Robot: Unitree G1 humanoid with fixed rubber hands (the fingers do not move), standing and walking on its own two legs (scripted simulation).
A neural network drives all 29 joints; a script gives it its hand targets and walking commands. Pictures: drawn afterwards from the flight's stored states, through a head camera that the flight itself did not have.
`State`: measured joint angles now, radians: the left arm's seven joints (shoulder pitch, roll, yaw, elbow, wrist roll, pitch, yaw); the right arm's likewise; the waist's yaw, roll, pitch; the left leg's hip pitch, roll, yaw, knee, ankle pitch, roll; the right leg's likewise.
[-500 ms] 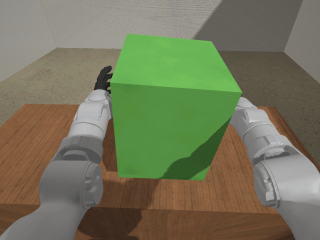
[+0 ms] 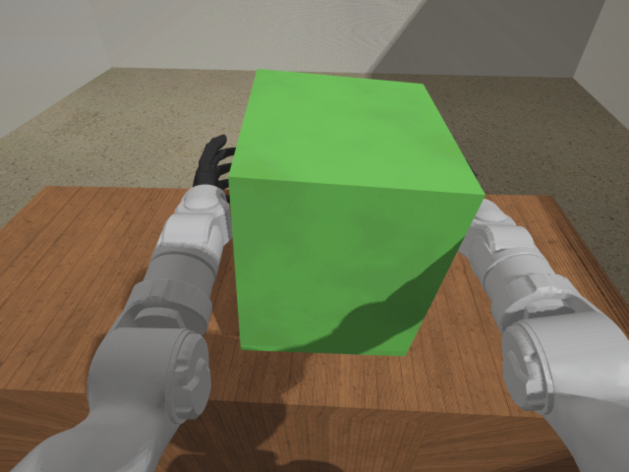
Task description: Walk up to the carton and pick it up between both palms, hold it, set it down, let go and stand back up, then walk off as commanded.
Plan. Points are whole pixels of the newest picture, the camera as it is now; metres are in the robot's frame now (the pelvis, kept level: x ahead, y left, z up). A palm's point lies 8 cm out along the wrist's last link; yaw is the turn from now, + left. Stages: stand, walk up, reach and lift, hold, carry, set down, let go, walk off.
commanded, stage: set down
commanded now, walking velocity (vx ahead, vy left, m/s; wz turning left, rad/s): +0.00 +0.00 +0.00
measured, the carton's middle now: (332, 215) +0.46 +0.02 +0.13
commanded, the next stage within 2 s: none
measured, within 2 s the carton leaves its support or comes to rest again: neither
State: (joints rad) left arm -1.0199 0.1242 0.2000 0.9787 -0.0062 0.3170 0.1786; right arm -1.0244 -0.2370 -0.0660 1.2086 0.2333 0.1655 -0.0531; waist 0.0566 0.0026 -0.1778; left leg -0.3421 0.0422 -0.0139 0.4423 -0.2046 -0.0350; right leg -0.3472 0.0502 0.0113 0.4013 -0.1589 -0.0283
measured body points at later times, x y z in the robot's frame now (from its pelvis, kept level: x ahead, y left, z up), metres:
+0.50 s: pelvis +0.00 +0.00 +0.00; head -0.01 -0.01 +0.45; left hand +0.43 +0.18 +0.17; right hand +0.46 -0.16 +0.15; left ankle +0.01 +0.14 -0.74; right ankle +0.02 -0.10 -0.74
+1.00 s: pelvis +0.01 +0.00 +0.00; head +0.01 -0.01 +0.45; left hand +0.43 +0.17 +0.14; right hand +0.46 -0.16 +0.13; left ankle +0.01 +0.14 -0.74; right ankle +0.02 -0.10 -0.74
